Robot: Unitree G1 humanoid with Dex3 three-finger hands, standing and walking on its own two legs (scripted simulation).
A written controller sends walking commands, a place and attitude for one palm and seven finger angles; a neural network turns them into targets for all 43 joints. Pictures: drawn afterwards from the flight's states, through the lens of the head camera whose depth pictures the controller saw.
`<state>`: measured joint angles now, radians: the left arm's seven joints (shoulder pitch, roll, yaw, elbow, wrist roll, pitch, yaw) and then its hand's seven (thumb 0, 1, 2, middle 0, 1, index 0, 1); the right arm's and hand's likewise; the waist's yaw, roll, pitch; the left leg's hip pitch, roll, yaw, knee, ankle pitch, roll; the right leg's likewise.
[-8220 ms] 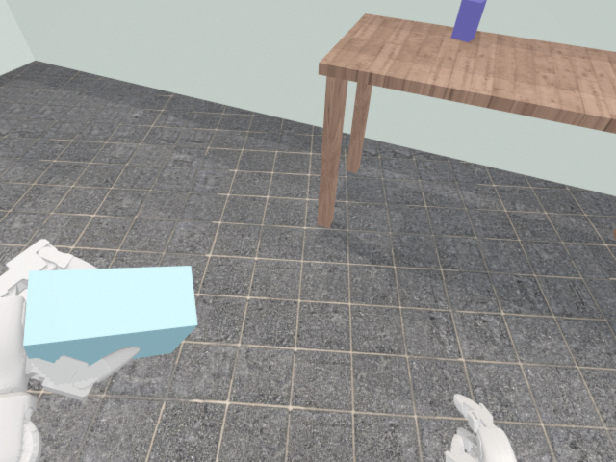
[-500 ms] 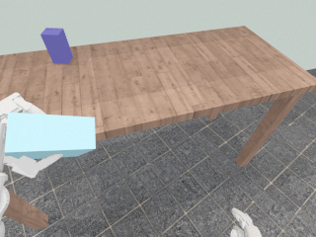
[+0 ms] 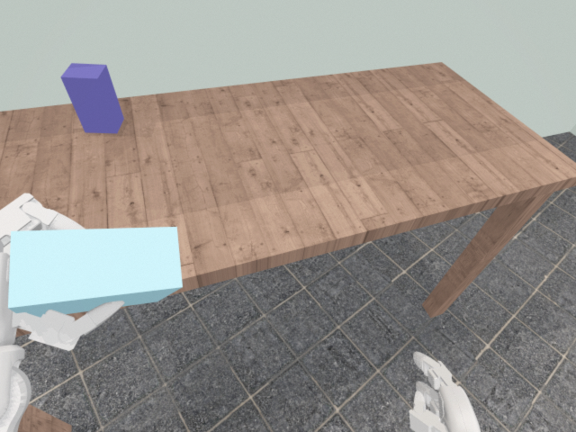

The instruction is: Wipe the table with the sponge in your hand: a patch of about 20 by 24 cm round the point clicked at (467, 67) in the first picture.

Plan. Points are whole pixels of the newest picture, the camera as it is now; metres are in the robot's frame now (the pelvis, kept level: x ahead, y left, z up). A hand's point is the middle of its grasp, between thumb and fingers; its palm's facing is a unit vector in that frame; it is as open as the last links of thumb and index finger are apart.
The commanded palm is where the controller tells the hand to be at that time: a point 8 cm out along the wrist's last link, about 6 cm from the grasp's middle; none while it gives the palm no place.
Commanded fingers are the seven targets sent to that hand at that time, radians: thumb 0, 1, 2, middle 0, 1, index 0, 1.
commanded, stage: shuffle to correct the standing spot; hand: left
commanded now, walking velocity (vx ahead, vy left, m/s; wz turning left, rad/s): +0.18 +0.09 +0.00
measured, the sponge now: (124, 272) +0.24 +0.21 +0.15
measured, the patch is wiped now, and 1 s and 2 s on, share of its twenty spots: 0.00 0.00 0.00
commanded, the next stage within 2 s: come to a stop and stand still in 0.66 s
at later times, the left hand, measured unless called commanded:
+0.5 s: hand (105, 222) +0.29 +0.25 +0.16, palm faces +0.36 -0.83 -0.42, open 9.9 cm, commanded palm +0.22 +0.29 +0.18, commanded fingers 0.00 0.10 1.30 -1.20 -1.60 -1.20 -1.60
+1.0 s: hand (63, 184) +0.33 +0.31 +0.17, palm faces +0.43 -0.81 -0.40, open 9.9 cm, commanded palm +0.26 +0.34 +0.18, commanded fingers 0.00 0.10 1.30 -1.20 -1.60 -1.20 -1.60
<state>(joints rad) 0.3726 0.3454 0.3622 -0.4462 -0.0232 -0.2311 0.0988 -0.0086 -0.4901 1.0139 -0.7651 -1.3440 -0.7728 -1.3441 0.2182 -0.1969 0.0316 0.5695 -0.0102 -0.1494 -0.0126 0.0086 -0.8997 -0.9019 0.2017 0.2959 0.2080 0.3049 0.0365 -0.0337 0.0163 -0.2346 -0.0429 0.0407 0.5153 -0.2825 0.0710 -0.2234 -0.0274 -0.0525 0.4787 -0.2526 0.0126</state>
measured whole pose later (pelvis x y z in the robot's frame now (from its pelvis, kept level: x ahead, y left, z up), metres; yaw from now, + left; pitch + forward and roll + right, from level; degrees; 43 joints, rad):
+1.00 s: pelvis +0.11 +0.06 -0.01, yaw +2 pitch -3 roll +1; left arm 0.36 0.39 0.40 -0.47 -0.03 -0.18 0.11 -0.01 -0.49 1.02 -0.76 -1.35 -0.77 -1.35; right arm 0.17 -0.18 -0.01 0.56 0.02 -0.13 -0.04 0.01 -0.90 -0.90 0.20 0.30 0.20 0.30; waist 0.01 -0.05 0.08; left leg -0.28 0.05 0.05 0.58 -0.25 -0.03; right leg -0.24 -0.07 -0.04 0.64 -0.35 0.02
